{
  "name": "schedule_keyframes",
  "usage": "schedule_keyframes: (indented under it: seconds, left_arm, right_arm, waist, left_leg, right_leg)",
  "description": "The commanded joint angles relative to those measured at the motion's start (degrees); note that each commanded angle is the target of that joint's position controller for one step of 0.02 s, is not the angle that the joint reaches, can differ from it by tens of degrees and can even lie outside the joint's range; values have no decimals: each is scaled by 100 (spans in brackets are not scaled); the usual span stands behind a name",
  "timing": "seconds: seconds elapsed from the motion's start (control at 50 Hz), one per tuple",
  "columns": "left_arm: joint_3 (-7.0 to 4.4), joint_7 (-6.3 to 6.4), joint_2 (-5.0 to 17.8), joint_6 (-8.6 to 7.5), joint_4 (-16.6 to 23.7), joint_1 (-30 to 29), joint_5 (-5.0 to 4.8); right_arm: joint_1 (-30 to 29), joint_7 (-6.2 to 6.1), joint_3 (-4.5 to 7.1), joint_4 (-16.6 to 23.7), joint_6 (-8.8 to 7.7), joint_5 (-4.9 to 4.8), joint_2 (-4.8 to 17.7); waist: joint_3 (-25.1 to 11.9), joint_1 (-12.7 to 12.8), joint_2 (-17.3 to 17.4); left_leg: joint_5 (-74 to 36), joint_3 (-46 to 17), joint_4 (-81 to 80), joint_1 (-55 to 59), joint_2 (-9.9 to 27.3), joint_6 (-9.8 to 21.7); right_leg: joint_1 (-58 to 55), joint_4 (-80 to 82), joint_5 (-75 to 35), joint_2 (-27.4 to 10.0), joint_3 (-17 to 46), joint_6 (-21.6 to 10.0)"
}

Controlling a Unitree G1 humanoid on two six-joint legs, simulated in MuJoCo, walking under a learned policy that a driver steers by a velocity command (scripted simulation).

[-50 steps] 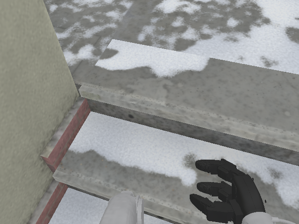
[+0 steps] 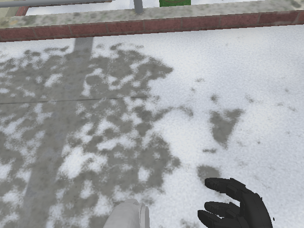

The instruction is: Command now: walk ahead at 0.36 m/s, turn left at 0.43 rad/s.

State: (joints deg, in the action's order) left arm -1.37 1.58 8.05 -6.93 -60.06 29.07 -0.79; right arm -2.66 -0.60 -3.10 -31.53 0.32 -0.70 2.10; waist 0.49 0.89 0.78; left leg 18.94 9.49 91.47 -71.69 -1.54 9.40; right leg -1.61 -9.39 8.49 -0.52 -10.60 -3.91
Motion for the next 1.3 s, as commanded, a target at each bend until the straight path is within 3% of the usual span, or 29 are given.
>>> schedule_keyframes:
  seconds: [0.02,0.04,0.06,0.08,0.1,0.12,0.18,0.22,0.3,0.36,0.48,0.56,0.62,0.66,0.68,0.7,0.72,0.76,0.82,0.96,1.0,1.08,1.14,1.18,1.2,1.22,1.24,1.28,1.3]
  left_arm:
    - [-212,387,1381,-24,704,-25,-123]
    - [-294,385,1627,-67,1014,-443,-50]
    - [-371,235,1716,-69,1214,-509,-138]
    - [-358,133,1505,-97,1401,-368,-142]
    - [-358,-77,1189,-55,2037,-854,34]
    - [-285,-172,887,-136,2207,-611,332]
    - [-56,37,307,80,2634,-1112,336]
    - [64,140,210,330,2733,-963,434]
    - [-27,210,768,481,2705,-1279,431]
    - [10,141,653,495,2826,-1891,341]
    - [72,-6,600,628,3012,-2842,273]
    - [70,-121,730,551,3085,-3085,225]
    - [-39,-109,928,478,2942,-2411,127]
    - [-154,8,1147,357,2814,-1649,205]
    - [-249,91,1576,321,2851,-1169,326]
    - [-344,85,1948,367,2801,-1112,305]
    - [-297,29,1514,374,2799,-1261,275]
    - [-167,-36,1040,311,2736,-1463,212]
    - [-172,2,1073,147,2519,-1322,213]
    - [-207,-9,1147,53,2070,-702,215]
    - [-199,-18,1111,55,1906,-534,213]
    - [-198,-4,1239,124,1615,-422,167]
    - [-237,4,1490,196,1394,-366,94]
    - [-235,18,1503,240,1347,-346,25]
    - [-115,11,1073,234,1603,-168,57]
    - [-62,-4,728,310,1593,494,47]
    - [-133,1,1059,453,1414,505,64]
    - [-110,-28,1023,520,1572,-462,186]
    - [-126,-41,1002,580,1558,-567,243]
  right_arm:
    - [725,13,191,-61,122,-122,613]
    - [1565,33,294,-212,82,8,939]
    - [2021,53,425,-361,5,128,1304]
    - [1911,128,590,-316,-87,225,1589]
    - [1539,75,787,-504,-56,170,2081]
    - [1003,15,848,-207,-62,150,1981]
    - [1316,-123,776,-960,-295,203,1448]
    - [1408,-72,729,-1187,-414,190,1321]
    - [1754,-93,766,-986,-585,182,1739]
    - [2273,-169,857,-899,-527,99,1886]
    - [2450,-281,925,-501,-223,187,1987]
    - [2440,-148,952,-383,-213,285,2041]
    - [2096,-61,981,-320,-240,255,2063]
    - [2078,12,932,-346,-336,121,1853]
    - [2377,59,779,-249,-402,69,1273]
    - [2384,53,862,-64,-371,96,1674]
    - [2235,25,938,-255,-279,258,1985]
    - [1880,196,943,-333,-237,251,1933]
    - [1860,377,912,-390,-119,291,1781]
    - [1115,399,855,-297,-7,302,1648]
    - [842,403,762,-204,-29,314,1447]
    - [369,460,587,-68,-128,257,1142]
    - [989,401,643,-214,-183,280,1362]
    - [2358,266,735,-641,-354,438,1653]
    - [2885,166,797,-667,-397,504,2068]
    - [2880,74,800,-548,-417,290,2295]
    - [2842,22,802,-612,-355,-7,2105]
    - [1905,-51,592,-541,-280,5,1455]
    - [1735,-68,544,-578,-281,28,1366]
  waist:
    - [-1453,-627,-1067]
    - [-1534,-938,-1455]
    - [-1930,-1036,-1576]
    - [-2223,-1042,-1006]
    - [-2273,-718,1393]
    - [-2393,-304,524]
    - [-137,217,-1046]
    - [186,486,-838]
    - [-416,216,-243]
    - [-843,-221,188]
    - [-726,-532,505]
    - [-543,-563,702]
    - [-329,-135,676]
    - [-587,302,151]
    - [-1143,276,-1166]
    - [-1053,175,-2118]
    - [-398,35,-1015]
    - [132,-44,-405]
    - [73,-116,-735]
    - [265,68,-625]
    - [382,94,-555]
    - [315,208,-632]
    - [-47,-52,-881]
    - [-768,-659,-412]
    - [-1582,-685,479]
    - [-2321,-221,1089]
    - [-2662,-409,758]
    - [-1033,-159,401]
    - [-595,20,353]
  left_leg:
    - [339,776,-1783,3602,-666,55]
    - [397,504,-2791,3722,-610,148]
    - [122,43,-3948,4530,-730,316]
    - [62,-1805,-4779,5876,-234,702]
    - [-1590,-5283,-6333,6891,1108,1809]
    - [-2469,-5867,-6743,6626,1362,1857]
    - [-1697,-4030,-6503,4664,900,1057]
    - [-2157,-2783,-6478,4161,365,607]
    - [-4940,-2277,-6577,4852,284,282]
    - [-5583,-2673,-6475,6269,554,-68]
    - [-4735,-3152,-6476,6881,544,-99]
    - [-2422,-3747,-6767,6727,602,391]
    - [-1623,-4085,-6652,5840,498,205]
    - [-1110,-3657,-5550,5076,73,-170]
    - [700,-2622,-3979,4496,-366,-437]
    - [1790,-1684,-3044,2902,-1009,-604]
    - [1180,-1671,-2429,2663,-394,-652]
    - [206,-1653,-2419,2967,-86,-734]
    - [-371,-1535,-2276,3127,7,-888]
    - [-1062,-1442,-2799,2288,195,-1029]
    - [-1121,-1324,-3484,2466,198,-1011]
    - [-1295,-519,-5136,3695,101,-794]
    - [-1077,-383,-5754,4744,-218,-403]
    - [-2353,-704,-6670,6623,-58,-122]
    - [-4926,-2206,-6031,8156,1535,167]
    - [-8518,-3818,-5730,8708,2785,866]
    - [-7425,-3551,-6157,8420,2599,1251]
    - [-4490,-2772,-7089,6910,1853,810]
    - [-4425,-2408,-7304,6291,1565,569]
  right_leg:
    - [51,-887,-10194,-1062,-92,-15]
    - [-594,-2107,-10790,-1385,25,130]
    - [-817,-3500,-10160,-1449,34,210]
    - [574,-5263,-5776,-1025,200,171]
    - [3356,-8468,614,882,606,590]
    - [4019,-10167,549,590,1829,291]
    - [5095,-10180,454,116,1655,53]
    - [5118,-9496,513,-64,1649,98]
    - [4549,-6850,149,-276,1197,404]
    - [5076,-6022,-154,-279,1192,465]
    - [4961,-4858,33,-34,1257,611]
    - [4280,-3832,806,109,1365,564]
    - [2529,-2574,1257,290,1441,441]
    - [734,-1520,872,-38,1691,213]
    - [-253,-1077,1887,-1626,3208,-146]
    - [-580,-279,2731,-2233,5524,-828]
    - [-11,-268,3166,-2118,5218,-831]
    - [823,-205,2379,-1564,3725,-566]
    - [984,-116,918,-1146,2525,-377]
    - [395,75,-78,-1236,1465,-448]
    - [365,-134,-1523,-1235,1134,-451]
    - [517,-527,-3450,-1082,502,-329]
    - [250,-1431,-4869,-1135,466,-266]
    - [884,-3229,-3695,-849,210,-21]
    - [2121,-4885,-5,-434,86,114]
    - [2773,-6204,3084,141,775,247]
    - [2756,-6458,2628,52,1291,291]
    - [3183,-6000,1957,-202,1150,377]
    - [2932,-5640,1741,-301,1160,429]
